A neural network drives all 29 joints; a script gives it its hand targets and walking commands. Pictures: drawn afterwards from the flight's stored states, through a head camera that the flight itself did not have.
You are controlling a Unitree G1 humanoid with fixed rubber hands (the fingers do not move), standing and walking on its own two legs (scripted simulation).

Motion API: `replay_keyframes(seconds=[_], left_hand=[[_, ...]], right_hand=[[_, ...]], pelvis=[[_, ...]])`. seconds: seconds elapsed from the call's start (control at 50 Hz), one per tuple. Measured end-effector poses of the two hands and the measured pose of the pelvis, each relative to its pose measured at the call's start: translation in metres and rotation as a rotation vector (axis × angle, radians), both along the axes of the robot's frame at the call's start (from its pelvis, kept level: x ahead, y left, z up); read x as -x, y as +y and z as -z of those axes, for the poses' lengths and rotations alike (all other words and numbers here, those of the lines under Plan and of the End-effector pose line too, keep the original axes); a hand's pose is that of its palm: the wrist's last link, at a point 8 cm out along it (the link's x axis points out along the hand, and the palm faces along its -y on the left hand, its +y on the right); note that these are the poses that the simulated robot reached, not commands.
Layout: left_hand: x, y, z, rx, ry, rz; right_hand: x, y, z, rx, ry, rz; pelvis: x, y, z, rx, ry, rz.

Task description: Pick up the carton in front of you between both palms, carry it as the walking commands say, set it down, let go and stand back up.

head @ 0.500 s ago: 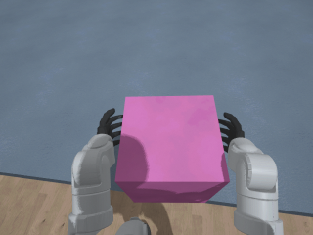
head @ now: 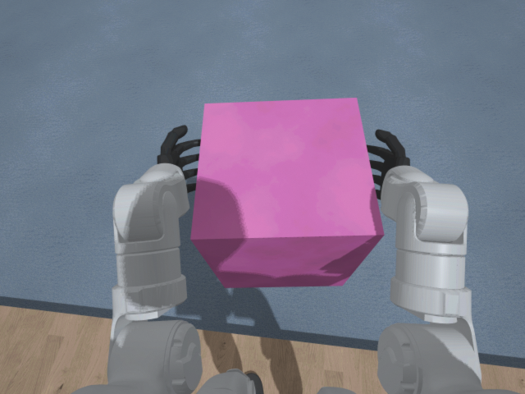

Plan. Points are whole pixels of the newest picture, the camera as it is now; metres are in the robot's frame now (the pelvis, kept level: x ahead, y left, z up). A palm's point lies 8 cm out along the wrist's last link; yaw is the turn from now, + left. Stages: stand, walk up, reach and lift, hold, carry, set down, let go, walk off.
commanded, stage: carry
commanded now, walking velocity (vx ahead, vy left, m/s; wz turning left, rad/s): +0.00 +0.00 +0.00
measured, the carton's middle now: (281, 205) +0.38 +0.00 +0.02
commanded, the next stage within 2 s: none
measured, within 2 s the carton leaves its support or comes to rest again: neither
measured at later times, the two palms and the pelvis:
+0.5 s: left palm (185, 176) +0.37 +0.13 +0.12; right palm (417, 184) +0.36 -0.17 +0.11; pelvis +0.01 -0.01 +0.00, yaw +0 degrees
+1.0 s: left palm (173, 188) +0.34 +0.14 +0.14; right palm (422, 193) +0.33 -0.16 +0.13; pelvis +0.00 -0.01 +0.00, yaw -1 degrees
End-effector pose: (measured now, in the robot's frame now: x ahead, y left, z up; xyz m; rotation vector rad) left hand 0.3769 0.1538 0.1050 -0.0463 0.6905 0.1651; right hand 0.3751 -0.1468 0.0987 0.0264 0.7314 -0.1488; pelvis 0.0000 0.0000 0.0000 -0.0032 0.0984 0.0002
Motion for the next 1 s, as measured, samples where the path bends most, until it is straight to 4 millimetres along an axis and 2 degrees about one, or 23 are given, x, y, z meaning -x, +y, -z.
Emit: replay_keyframes(seconds=[0.12, 0.28, 0.48, 0.66, 0.9, 1.0], left_hand=[[-0.006, -0.003, -0.003, -0.002, -0.006, -0.002], [-0.009, -0.012, -0.011, -0.020, -0.005, 0.020], [0.006, -0.022, -0.015, -0.036, 0.016, 0.050], [0.024, -0.022, -0.026, -0.047, 0.025, 0.061], [0.039, -0.018, -0.031, -0.056, 0.046, 0.060], [0.038, -0.016, -0.031, -0.057, 0.047, 0.058]], right_hand=[[-0.008, -0.003, -0.005, 0.012, -0.007, -0.012], [-0.007, -0.012, -0.011, 0.026, -0.006, -0.017], [0.013, -0.021, -0.015, 0.042, 0.015, -0.014], [0.031, -0.022, -0.027, 0.054, 0.024, -0.022], [0.043, -0.018, -0.032, 0.064, 0.044, -0.040], [0.040, -0.016, -0.033, 0.066, 0.045, -0.043]], pelvis=[[-0.016, -0.006, -0.002, -0.003, 0.002, -0.004], [-0.022, -0.011, -0.003, -0.005, -0.007, -0.001], [-0.012, -0.014, 0.000, -0.011, -0.035, 0.007], [-0.001, -0.014, -0.003, -0.011, -0.057, 0.011], [0.010, -0.015, -0.005, -0.008, -0.064, 0.010], [0.003, -0.014, -0.003, -0.004, -0.062, 0.009]])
